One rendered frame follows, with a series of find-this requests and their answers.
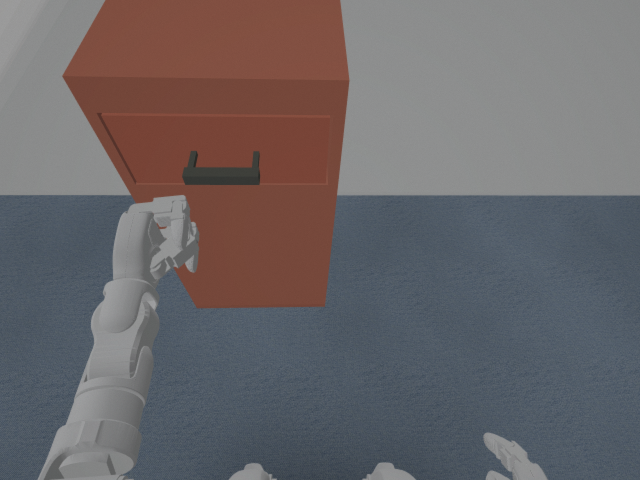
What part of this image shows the left robot forearm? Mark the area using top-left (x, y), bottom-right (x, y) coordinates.
top-left (38, 278), bottom-right (160, 480)

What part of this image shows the right robot hand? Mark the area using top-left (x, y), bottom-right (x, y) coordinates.
top-left (483, 433), bottom-right (548, 480)

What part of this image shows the right robot shin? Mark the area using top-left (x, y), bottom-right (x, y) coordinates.
top-left (374, 462), bottom-right (395, 471)

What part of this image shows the handle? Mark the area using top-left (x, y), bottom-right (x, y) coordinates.
top-left (182, 151), bottom-right (260, 185)

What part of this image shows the drawer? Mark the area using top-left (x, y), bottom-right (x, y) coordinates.
top-left (101, 113), bottom-right (330, 183)

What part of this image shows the cabinet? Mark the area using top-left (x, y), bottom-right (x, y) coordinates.
top-left (62, 0), bottom-right (349, 308)

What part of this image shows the left robot hand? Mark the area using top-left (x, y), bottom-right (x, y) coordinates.
top-left (113, 195), bottom-right (199, 289)

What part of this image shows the left robot shin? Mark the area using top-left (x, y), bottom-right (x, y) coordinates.
top-left (244, 463), bottom-right (264, 471)

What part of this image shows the robot shin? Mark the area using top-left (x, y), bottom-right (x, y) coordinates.
top-left (374, 462), bottom-right (395, 471)
top-left (244, 463), bottom-right (264, 471)

